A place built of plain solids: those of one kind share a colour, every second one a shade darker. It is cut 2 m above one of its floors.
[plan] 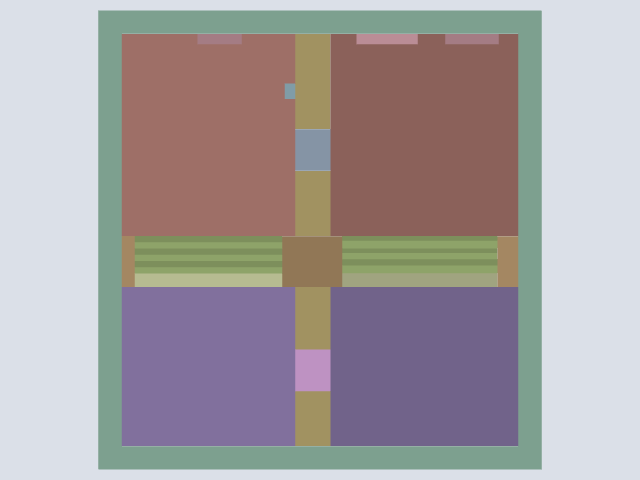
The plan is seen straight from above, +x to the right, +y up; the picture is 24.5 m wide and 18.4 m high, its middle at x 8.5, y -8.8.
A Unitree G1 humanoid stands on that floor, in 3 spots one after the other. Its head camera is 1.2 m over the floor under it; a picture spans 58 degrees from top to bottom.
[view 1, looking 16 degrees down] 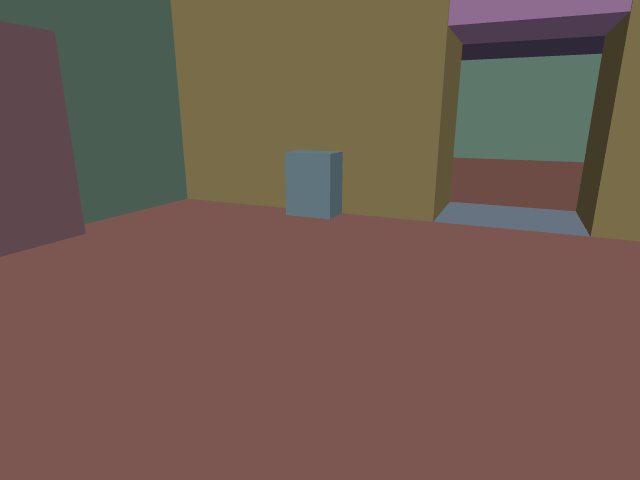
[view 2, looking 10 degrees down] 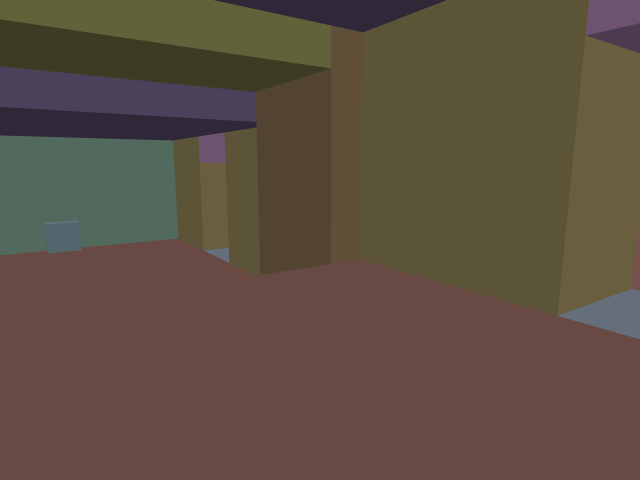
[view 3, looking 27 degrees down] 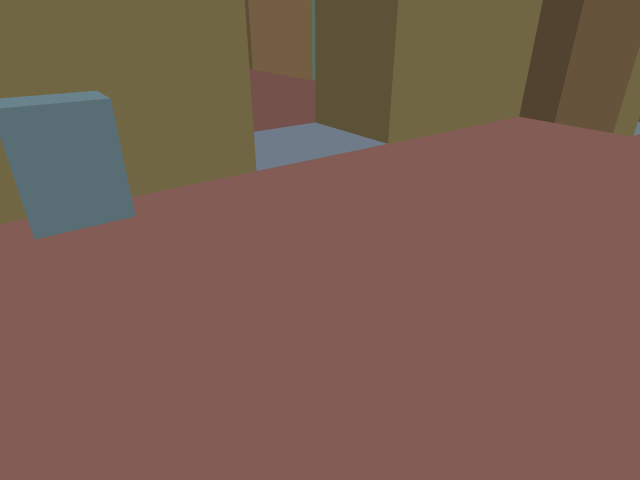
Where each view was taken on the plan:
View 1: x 2.48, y -5.35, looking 24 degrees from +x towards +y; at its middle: floor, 4.35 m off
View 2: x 12.32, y -4.47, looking -124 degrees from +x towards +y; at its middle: wall_row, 5.41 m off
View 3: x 4.22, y -2.83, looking -36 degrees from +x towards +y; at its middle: floor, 2.64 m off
